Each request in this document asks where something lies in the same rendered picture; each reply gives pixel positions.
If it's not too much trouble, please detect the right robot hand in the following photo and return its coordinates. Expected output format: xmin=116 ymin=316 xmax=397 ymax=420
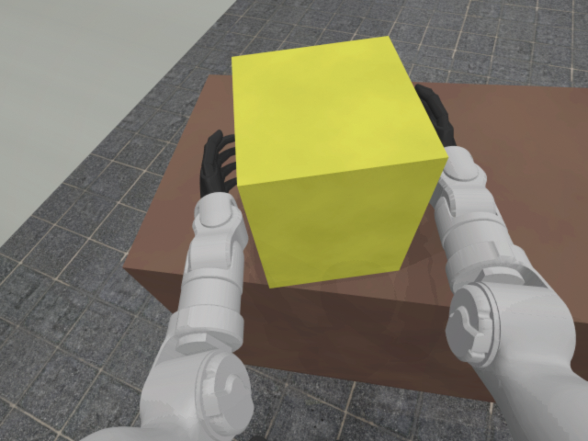
xmin=414 ymin=84 xmax=457 ymax=147

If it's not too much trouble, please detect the carton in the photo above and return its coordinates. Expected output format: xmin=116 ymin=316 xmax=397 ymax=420
xmin=232 ymin=36 xmax=448 ymax=288

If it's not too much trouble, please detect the robot right upper arm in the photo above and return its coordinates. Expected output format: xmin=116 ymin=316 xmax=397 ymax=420
xmin=446 ymin=281 xmax=588 ymax=441

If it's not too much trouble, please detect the left robot forearm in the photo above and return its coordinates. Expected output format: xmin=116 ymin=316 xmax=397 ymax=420
xmin=140 ymin=192 xmax=248 ymax=403

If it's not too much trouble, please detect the pedestal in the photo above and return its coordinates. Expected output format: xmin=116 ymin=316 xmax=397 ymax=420
xmin=122 ymin=74 xmax=588 ymax=403

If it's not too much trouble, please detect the robot left upper arm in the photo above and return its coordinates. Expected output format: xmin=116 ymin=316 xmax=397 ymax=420
xmin=79 ymin=349 xmax=254 ymax=441

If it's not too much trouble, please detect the left robot hand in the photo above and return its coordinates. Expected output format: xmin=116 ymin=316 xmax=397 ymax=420
xmin=200 ymin=130 xmax=237 ymax=198

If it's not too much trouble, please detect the right robot forearm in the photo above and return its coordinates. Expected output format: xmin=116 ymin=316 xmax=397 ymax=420
xmin=429 ymin=146 xmax=576 ymax=358

